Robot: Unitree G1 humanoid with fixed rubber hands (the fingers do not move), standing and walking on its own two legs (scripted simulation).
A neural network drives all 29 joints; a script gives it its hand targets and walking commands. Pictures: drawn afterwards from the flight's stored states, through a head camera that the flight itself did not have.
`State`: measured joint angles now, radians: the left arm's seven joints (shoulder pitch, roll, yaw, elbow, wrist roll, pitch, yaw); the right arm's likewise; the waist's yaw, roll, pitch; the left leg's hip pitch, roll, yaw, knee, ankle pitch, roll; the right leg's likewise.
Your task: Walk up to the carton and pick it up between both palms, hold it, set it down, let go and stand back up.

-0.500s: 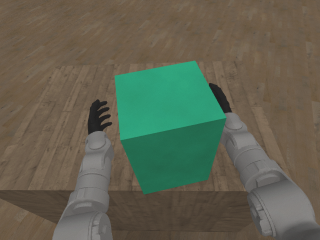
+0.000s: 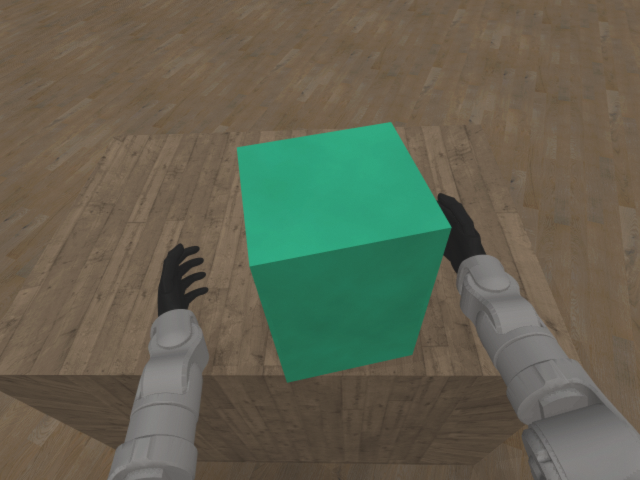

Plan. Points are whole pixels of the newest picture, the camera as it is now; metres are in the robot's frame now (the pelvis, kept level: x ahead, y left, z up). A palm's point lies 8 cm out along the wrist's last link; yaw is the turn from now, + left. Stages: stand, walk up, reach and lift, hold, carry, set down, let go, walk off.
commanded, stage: set down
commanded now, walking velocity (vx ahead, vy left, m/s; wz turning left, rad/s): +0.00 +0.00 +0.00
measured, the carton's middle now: (334, 263) +0.41 +0.03 +0.04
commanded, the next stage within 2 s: none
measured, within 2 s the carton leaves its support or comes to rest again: neither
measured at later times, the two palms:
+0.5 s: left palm (176, 354) +0.28 +0.22 +0.02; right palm (491, 325) +0.33 -0.17 +0.03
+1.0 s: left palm (169, 391) +0.24 +0.22 +0.01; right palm (506, 372) +0.28 -0.19 +0.00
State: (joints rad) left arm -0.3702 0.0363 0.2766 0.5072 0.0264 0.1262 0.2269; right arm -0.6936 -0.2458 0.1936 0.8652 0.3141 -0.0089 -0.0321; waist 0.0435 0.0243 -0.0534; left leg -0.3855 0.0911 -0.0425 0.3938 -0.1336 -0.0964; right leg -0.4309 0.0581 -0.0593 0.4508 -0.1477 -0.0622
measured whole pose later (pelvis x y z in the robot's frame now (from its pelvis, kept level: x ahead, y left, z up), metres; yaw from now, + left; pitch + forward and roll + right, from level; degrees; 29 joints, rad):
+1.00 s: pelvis +0.01 +0.01 +0.00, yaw +0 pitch +2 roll +1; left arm 0.10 0.00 0.08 0.23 0.01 0.01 0.28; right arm -0.08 -0.26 0.08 0.65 0.31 -0.24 0.15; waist 0.04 -0.03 -0.04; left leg -0.28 0.08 -0.04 0.39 -0.16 -0.10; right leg -0.32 0.05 -0.06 0.45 -0.18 -0.06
